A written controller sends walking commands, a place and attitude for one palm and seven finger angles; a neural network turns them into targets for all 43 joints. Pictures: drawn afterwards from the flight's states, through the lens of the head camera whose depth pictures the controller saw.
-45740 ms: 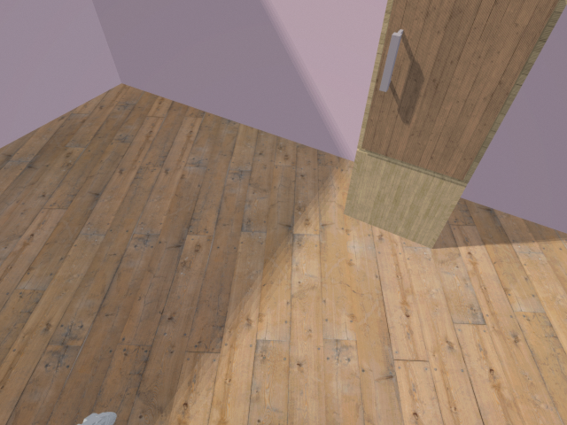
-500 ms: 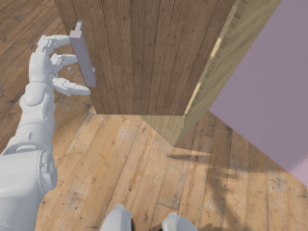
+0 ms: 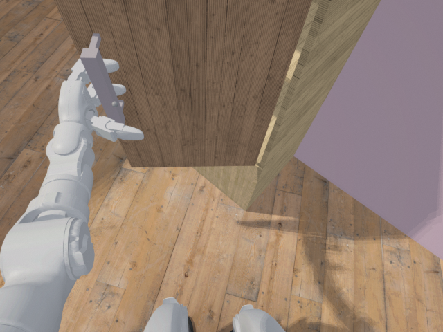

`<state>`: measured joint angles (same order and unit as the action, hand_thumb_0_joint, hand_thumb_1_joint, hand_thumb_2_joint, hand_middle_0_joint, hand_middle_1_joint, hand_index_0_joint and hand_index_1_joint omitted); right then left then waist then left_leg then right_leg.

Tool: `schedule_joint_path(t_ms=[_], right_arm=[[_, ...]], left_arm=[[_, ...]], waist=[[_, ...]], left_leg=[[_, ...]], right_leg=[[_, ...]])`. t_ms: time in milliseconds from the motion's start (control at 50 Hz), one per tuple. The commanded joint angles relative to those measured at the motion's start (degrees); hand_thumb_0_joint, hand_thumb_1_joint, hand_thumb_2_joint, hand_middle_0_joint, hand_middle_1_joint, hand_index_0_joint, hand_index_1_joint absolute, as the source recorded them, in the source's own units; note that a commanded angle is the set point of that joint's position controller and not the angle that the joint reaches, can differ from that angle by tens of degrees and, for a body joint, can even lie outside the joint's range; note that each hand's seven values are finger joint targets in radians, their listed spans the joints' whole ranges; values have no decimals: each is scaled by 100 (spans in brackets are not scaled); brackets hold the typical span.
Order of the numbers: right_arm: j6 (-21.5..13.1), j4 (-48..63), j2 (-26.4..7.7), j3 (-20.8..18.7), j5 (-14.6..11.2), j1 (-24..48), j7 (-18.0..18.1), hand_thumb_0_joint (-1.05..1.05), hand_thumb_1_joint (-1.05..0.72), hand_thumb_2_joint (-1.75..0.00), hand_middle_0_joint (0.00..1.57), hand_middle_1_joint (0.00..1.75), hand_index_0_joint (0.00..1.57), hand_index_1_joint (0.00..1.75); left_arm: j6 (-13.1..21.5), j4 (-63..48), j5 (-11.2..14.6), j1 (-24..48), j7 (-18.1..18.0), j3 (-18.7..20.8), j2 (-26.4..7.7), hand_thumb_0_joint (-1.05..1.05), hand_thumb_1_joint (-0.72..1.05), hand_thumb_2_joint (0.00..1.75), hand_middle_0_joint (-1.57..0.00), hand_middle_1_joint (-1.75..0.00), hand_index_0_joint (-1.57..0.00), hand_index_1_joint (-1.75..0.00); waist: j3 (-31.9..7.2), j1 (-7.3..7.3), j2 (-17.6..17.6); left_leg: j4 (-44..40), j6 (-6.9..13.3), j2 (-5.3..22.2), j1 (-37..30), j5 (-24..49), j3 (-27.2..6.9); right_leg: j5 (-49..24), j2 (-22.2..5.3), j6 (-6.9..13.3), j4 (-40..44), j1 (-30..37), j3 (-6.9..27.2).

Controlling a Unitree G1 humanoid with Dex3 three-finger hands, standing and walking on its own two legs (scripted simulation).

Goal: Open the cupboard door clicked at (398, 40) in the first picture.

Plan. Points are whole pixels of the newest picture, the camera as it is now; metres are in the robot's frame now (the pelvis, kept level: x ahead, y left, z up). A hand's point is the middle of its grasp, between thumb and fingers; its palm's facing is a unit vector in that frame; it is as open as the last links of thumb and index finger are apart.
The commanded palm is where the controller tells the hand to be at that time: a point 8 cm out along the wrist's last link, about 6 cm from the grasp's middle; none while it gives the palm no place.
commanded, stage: slide the fingers in behind the handle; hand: left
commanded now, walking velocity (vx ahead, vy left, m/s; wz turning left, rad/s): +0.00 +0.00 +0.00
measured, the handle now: (108, 84) +0.55 +0.18 +0.08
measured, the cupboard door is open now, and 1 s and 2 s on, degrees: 44 44 82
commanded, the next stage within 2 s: close the thumb around the handle in 0.30 s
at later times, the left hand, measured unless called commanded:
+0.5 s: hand (117, 101) +0.51 +0.15 +0.09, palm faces +0.01 -1.00 -0.01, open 13.8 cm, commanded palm +0.48 +0.20 +0.09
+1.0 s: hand (114, 103) +0.50 +0.16 +0.09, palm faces -0.02 -1.00 +0.00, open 6.1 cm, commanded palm +0.48 +0.20 +0.09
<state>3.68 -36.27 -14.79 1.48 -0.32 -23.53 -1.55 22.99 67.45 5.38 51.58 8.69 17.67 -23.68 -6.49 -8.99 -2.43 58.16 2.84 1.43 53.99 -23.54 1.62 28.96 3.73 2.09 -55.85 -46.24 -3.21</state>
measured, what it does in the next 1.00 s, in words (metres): stands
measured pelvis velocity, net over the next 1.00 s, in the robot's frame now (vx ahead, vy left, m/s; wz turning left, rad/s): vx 0.01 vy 0.00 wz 0.00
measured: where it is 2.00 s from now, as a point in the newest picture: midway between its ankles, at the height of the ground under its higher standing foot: outside the picture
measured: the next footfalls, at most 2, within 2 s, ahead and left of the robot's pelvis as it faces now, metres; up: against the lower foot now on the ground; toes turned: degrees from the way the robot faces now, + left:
none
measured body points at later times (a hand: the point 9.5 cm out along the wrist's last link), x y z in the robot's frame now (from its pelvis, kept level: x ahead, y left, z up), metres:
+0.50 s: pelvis +0.00 +0.00 +0.00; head +0.11 +0.01 +0.44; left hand +0.50 +0.21 +0.09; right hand +0.00 -0.27 -0.11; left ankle +0.04 +0.09 -0.67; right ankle -0.03 -0.10 -0.67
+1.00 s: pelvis +0.01 +0.00 +0.00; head +0.11 +0.02 +0.44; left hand +0.50 +0.21 +0.09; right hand +0.01 -0.26 -0.11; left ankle +0.04 +0.09 -0.67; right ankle -0.03 -0.10 -0.67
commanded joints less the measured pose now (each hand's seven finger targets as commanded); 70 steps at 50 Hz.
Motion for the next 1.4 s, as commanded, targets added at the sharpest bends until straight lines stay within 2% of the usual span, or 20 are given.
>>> schedule_joint_path(t_ms=[0,60,80,140,240,300,340,380,520,660,780,820,880,1040,1060,1080,1160,1200,1260,1380], right_arm=[[-131,270,-1062,-386,5,-829,121,0,-90,-90,20,30,20,30],[-177,226,-1033,-398,41,-841,100,0,-90,-90,20,30,20,30],[-162,192,-1043,-401,48,-859,99,0,-90,-90,20,30,20,30],[-157,190,-1035,-373,57,-890,74,0,-90,-90,20,30,20,30],[-114,255,-1095,-387,63,-926,86,0,-90,-90,20,30,20,30],[-120,274,-1064,-399,36,-873,82,0,-90,-90,20,30,20,30],[-126,264,-1088,-396,56,-898,94,0,-90,-90,20,30,20,30],[-120,274,-1057,-386,39,-851,100,0,-90,-90,20,30,20,30],[-104,278,-1054,-379,25,-826,98,0,-90,-90,20,30,20,30],[-119,288,-1057,-394,26,-846,107,0,-90,-90,20,30,20,30],[-72,281,-1037,-394,21,-816,87,0,-90,-90,20,30,20,30],[-50,291,-1072,-391,11,-840,102,0,-90,-90,20,30,20,30],[-68,287,-1020,-411,26,-809,90,0,-90,-90,20,30,20,30],[-63,258,-1081,-395,44,-854,110,0,-90,-90,20,30,20,30],[-63,288,-1080,-386,45,-842,111,0,-90,-90,20,30,20,30],[-70,309,-1027,-380,50,-801,93,0,-90,-90,20,30,20,30],[-65,323,-1078,-386,56,-821,92,0,-90,-90,20,30,20,30],[-83,340,-998,-388,47,-760,69,0,-90,-90,20,30,20,30],[-90,369,-1059,-427,50,-762,56,0,-90,-90,20,30,20,30],[-30,579,-988,-442,4,-610,8,0,-90,-90,20,30,20,30]], left_arm=[[328,-1275,147,3006,15,107,-1161,0,-50,30,-30,-120,-30,-120],[514,-1551,61,3038,-84,126,-1169,0,-50,30,-30,-120,-30,-120],[515,-1354,29,2769,-124,246,-1284,0,-50,30,-30,-120,-30,-120],[447,-1061,3,2789,-141,36,-1051,0,-50,30,-30,-120,-30,-120],[332,-1085,-13,2789,-153,157,-1253,0,-50,30,-30,-120,-30,-120],[331,-1160,45,2756,-81,-13,-995,0,-50,30,-30,-120,-30,-120],[358,-1162,99,2748,-92,267,-1291,0,-50,30,-30,-120,-30,-120],[374,-1183,67,2712,-70,189,-1250,0,-50,30,-30,-120,-30,-120],[344,-1100,31,2712,-61,90,-1187,0,-11,47,-33,-124,-33,-124],[438,-1426,95,2757,29,269,-1365,0,28,64,-36,-128,-36,-128],[326,-1260,131,2542,98,26,-1044,0,62,78,-38,-132,-38,-132],[247,-1154,141,2509,110,134,-1209,0,73,83,-39,-133,-39,-133],[324,-1421,161,2641,94,12,-976,0,90,90,-40,-135,-40,-135],[355,-1170,92,2678,-92,368,-1379,0,90,90,-40,-135,-40,-135],[396,-1333,42,2838,-139,396,-1474,0,90,90,-40,-135,-40,-135],[381,-1263,13,2714,-151,170,-1176,0,90,90,-40,-135,-40,-135],[448,-1289,-3,2593,-177,339,-1373,0,90,90,-40,-135,-40,-135],[448,-1406,39,2794,-151,-93,-812,0,90,90,-40,-135,-40,-135],[510,-1554,75,2368,-161,138,-1013,0,90,90,-40,-135,-40,-135],[470,-2095,212,1277,-87,4,-708,0,90,90,-40,-135,-40,-135]], waist=[[-2458,-185,-185],[-2780,-96,-572],[-2699,-44,-494],[-2312,-168,-341],[-2456,-140,-305],[-2552,-154,-295],[-2539,-107,-197],[-2590,-83,-317],[-2361,-168,-245],[-2886,-69,-476],[-2564,-127,-378],[-2399,-134,-197],[-2643,-104,-521],[-2428,-97,-305],[-2622,-55,-419],[-2583,-78,-460],[-2667,-37,-343],[-2613,-151,-382],[-2828,32,-463],[-2900,285,-339]], left_leg=[[-467,-20,-38,-2602,1685,-522],[-420,-57,-17,-2965,2012,-575],[-412,-71,-9,-2927,2044,-584],[-438,-40,-40,-2636,1770,-557],[-464,-26,-55,-2612,1782,-543],[-444,-34,-45,-2688,1869,-523],[-414,-9,-71,-2555,1865,-491],[-427,-23,-73,-2541,1853,-462],[-418,-10,-65,-2479,1764,-456],[-335,-33,-51,-2799,2288,-480],[-373,-41,-41,-2764,2244,-492],[-401,-19,-52,-2548,2075,-473],[-376,-53,-34,-2962,2373,-515],[-392,-50,-26,-2725,2122,-563],[-426,-73,-18,-2793,2125,-584],[-417,-71,-35,-2839,2155,-565],[-423,-84,-6,-2864,2224,-582],[-414,-77,-14,-2891,2057,-578],[-458,-100,-14,-3065,2226,-568],[-564,-102,-37,-3177,2513,-469]], right_leg=[[-2032,55,-112,869,126,261],[-2134,51,-75,760,3,237],[-2118,58,-58,754,9,223],[-1958,58,-80,805,-56,213],[-2013,48,-77,817,94,230],[-2122,48,-97,828,80,239],[-2199,64,-90,824,255,268],[-2241,44,-101,820,301,291],[-2178,45,-118,858,191,299],[-2599,43,-99,732,314,302],[-2526,68,-101,769,194,236],[-2460,64,-114,819,278,269],[-2540,66,-82,768,123,218],[-2216,66,-73,734,22,198],[-2184,48,-86,702,46,203],[-2217,60,-77,727,36,203],[-2246,62,-75,701,64,187],[-2142,72,-88,747,-45,186],[-2238,72,-57,728,89,175],[-2597,115,-39,770,530,141]])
